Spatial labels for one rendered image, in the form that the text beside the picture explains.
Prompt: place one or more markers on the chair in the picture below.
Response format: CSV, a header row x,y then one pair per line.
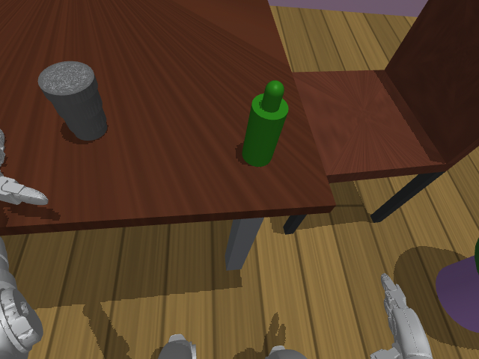
x,y
420,115

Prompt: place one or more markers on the left robot arm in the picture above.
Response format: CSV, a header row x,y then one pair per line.
x,y
20,326

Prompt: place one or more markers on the potted plant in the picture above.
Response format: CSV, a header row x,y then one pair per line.
x,y
457,287

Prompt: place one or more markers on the left robot hand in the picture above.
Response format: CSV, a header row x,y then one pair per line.
x,y
13,192

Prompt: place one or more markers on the right robot hand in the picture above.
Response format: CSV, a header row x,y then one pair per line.
x,y
409,336

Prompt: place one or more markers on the table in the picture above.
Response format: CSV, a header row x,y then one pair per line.
x,y
177,79

